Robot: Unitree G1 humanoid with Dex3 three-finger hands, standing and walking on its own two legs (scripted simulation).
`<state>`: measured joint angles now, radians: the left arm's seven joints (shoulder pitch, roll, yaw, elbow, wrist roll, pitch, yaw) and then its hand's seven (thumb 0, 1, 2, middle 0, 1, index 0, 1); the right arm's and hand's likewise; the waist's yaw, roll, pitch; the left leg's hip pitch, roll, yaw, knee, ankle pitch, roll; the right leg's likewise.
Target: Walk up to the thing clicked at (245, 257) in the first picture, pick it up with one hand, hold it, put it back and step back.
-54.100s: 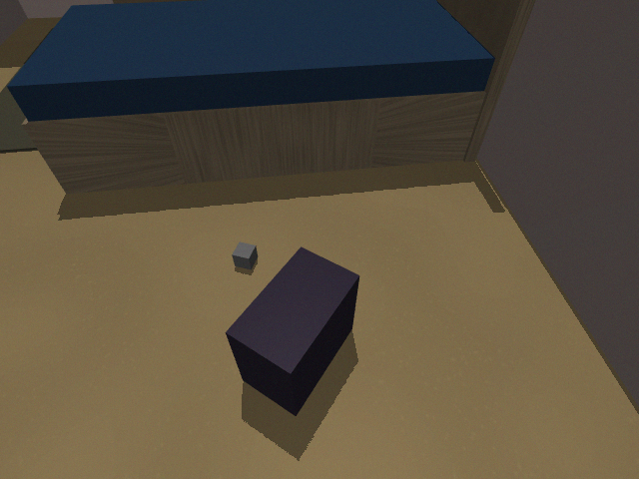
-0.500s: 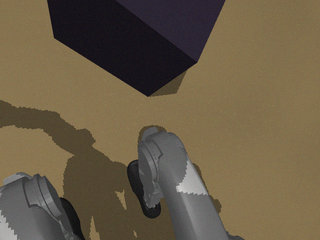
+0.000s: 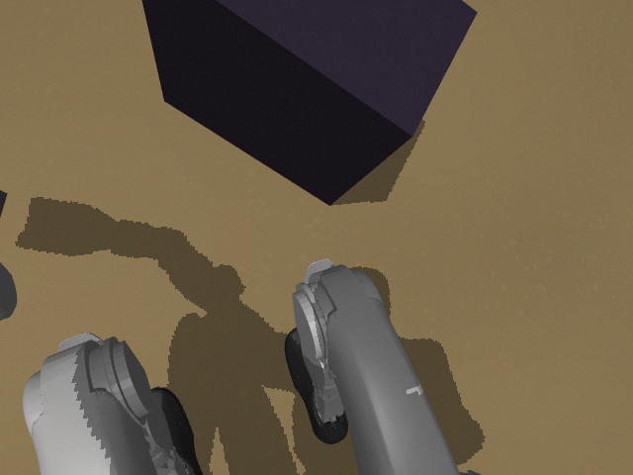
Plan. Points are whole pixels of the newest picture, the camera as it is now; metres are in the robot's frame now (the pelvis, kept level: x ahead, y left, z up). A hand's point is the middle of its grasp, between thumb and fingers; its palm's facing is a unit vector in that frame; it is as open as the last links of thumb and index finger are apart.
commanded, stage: lift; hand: left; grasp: from above
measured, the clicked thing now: out of the picture +0.49 +0.31 -0.18
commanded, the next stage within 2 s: hold in 1.52 s
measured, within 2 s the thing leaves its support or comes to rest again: neither
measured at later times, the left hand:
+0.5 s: hand out of the picture +0.42 +0.31 +0.01, palm faces -0.11 -0.39 -0.91, open 9.9 cm
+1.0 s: hand out of the picture +0.39 +0.25 +0.21, palm faces -0.17 -0.37 -0.91, open 10.0 cm
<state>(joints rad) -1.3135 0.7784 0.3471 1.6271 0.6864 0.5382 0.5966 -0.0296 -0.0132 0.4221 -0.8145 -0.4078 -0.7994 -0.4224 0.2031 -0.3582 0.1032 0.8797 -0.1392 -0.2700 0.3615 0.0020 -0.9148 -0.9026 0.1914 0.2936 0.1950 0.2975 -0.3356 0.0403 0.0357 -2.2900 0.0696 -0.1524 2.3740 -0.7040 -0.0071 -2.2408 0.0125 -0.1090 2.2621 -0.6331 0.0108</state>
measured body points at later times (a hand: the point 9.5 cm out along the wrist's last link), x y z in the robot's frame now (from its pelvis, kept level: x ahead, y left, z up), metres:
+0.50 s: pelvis +0.00 -0.01 +0.09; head +0.18 +0.01 +0.50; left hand +0.43 +0.33 +0.06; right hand +0.07 -0.28 -0.04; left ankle +0.07 +0.13 -0.31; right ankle +0.11 -0.11 -0.31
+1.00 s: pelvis +0.04 -0.02 +0.28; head +0.14 -0.02 +0.72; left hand +0.40 +0.26 +0.26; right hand +0.14 -0.28 +0.14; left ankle +0.07 +0.13 -0.31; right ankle +0.11 -0.11 -0.31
